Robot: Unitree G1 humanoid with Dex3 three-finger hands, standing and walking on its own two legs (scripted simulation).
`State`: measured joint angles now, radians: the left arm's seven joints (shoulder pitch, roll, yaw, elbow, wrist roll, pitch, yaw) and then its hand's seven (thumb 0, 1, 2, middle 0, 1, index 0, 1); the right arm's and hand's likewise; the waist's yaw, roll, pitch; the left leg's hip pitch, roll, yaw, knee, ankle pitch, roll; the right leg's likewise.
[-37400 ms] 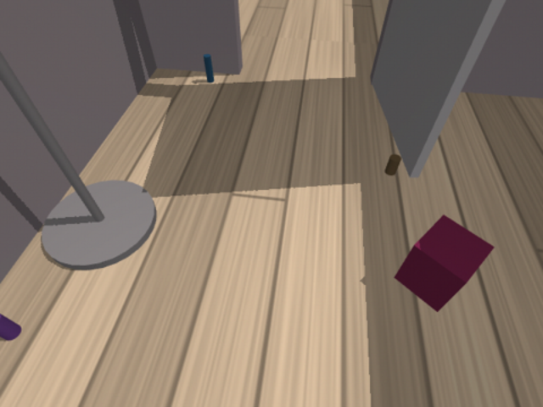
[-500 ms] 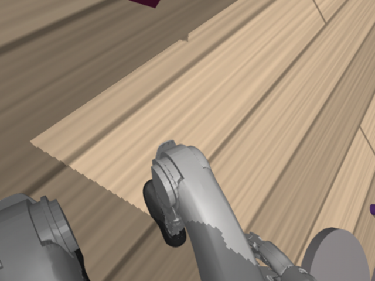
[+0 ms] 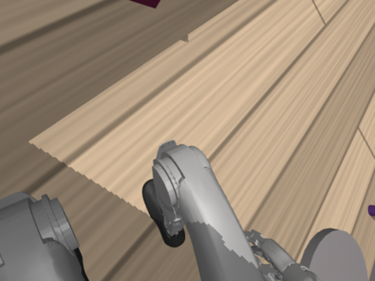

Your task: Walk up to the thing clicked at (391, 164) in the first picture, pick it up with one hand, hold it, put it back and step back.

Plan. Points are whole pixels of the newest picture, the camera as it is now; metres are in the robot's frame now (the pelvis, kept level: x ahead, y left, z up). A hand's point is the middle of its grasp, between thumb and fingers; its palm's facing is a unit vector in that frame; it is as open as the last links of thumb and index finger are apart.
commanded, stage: close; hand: left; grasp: from above
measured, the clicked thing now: out of the picture +0.49 +0.35 -0.26
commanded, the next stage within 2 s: settle in 1.14 s
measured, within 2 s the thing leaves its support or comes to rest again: neither
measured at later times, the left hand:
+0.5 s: hand out of the picture +0.48 +0.35 -0.21, palm faces -0.40 -0.14 -0.91, open 11.5 cm
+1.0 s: hand out of the picture +0.48 +0.36 -0.22, palm faces -0.41 -0.15 -0.90, open 9.7 cm
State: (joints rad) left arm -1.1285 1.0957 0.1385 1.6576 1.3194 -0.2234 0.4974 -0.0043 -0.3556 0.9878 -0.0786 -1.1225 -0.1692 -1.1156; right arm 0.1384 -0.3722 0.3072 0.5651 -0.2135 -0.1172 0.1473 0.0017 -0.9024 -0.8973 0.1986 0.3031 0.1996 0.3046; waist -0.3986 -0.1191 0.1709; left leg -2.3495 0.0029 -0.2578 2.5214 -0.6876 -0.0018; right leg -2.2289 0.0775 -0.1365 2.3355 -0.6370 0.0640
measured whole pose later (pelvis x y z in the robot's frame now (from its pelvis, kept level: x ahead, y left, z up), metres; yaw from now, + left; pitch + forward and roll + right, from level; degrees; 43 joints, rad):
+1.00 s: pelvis +0.00 +0.00 +0.00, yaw +0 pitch +28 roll -15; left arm -1.13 1.12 0.12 1.64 1.29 -0.22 0.46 0.00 0.04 0.76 -0.40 -0.97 -0.49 -0.93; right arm 0.13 -0.37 0.33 0.56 -0.21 -0.11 0.14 0.00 -0.90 -0.90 0.20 0.30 0.20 0.30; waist -0.40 -0.12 0.17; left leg -2.35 0.00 -0.26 2.52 -0.69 0.00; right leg -2.22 0.07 -0.14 2.33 -0.64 0.06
